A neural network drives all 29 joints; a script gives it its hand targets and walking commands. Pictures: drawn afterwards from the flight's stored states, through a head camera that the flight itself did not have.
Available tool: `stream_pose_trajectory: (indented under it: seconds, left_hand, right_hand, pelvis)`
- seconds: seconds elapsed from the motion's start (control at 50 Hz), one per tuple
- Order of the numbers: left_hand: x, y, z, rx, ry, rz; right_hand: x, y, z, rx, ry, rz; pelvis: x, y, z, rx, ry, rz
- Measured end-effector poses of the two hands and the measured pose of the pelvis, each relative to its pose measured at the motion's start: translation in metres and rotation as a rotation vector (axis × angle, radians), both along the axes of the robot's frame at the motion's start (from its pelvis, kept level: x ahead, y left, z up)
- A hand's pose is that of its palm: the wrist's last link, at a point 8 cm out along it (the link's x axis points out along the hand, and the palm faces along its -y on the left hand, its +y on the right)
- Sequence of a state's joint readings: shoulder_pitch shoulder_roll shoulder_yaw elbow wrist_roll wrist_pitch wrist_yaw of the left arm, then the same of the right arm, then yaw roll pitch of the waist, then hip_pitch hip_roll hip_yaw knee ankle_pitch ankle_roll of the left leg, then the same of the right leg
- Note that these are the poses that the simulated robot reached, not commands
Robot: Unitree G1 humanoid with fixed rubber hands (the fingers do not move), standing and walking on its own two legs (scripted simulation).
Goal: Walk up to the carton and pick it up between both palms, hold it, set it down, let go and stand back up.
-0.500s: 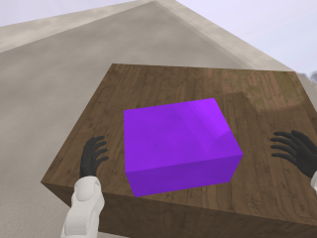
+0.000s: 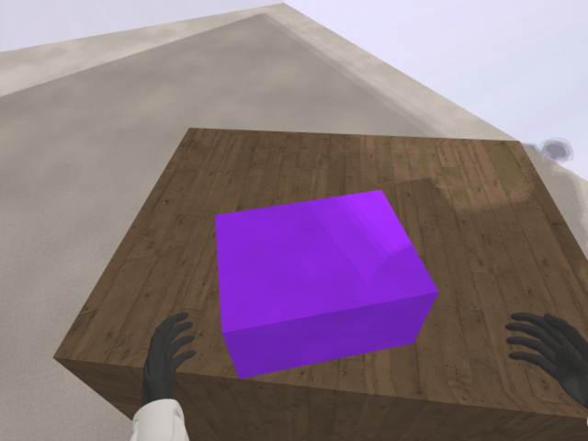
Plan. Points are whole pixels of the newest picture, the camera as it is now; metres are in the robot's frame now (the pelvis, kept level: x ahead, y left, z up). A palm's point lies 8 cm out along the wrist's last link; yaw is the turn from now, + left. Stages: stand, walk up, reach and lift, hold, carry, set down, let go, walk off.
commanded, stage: set down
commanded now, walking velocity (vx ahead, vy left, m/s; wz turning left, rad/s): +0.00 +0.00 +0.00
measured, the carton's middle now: (314, 279) +0.39 +0.04 -0.02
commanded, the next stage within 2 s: let go in 1.82 s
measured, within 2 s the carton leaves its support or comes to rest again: neither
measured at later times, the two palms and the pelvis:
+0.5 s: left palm (170, 415) +0.16 +0.20 -0.01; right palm (587, 428) +0.20 -0.30 -0.01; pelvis -0.01 +0.00 -0.01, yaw +0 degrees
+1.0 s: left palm (160, 422) +0.16 +0.22 -0.04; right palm out of the picture +0.18 -0.27 -0.03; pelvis +0.00 +0.02 -0.01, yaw +1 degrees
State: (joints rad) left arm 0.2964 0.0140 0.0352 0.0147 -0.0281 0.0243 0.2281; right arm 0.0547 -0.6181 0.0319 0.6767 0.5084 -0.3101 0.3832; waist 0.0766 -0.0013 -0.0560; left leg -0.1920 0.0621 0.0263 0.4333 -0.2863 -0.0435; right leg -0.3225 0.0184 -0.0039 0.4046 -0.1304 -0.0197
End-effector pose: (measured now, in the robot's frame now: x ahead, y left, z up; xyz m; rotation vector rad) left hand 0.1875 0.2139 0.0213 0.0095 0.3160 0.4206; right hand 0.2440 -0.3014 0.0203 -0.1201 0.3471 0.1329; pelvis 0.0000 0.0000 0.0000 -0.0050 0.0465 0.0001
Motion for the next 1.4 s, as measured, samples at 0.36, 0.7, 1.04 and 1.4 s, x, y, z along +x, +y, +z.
stream_pose_trajectory:
  seconds: [0.36,0.7,1.04,1.4]
  left_hand:
    - [-0.019,-0.013,-0.019,-0.021,0.011,-0.013]
    - [-0.028,-0.004,-0.039,-0.023,0.101,-0.039]
    - [-0.026,0.01,-0.062,-0.023,0.225,-0.079]
    - [-0.025,0.015,-0.061,0.011,0.262,-0.151]
  right_hand:
    - [-0.041,-0.002,-0.021,0.022,0.024,-0.029]
    - [-0.053,0.009,-0.034,0.002,0.091,-0.067]
    - [-0.062,0.036,-0.051,-0.025,0.171,-0.108]
    - [-0.061,0.044,-0.048,-0.109,0.186,-0.141]
  pelvis:
    - [-0.005,0.002,-0.006,0.0,-0.028,-0.006]
    - [-0.009,0.008,-0.009,-0.006,-0.056,0.016]
    - [0.002,0.018,-0.005,-0.022,-0.079,0.025]
    - [-0.004,0.008,0.0,-0.013,-0.118,0.035]
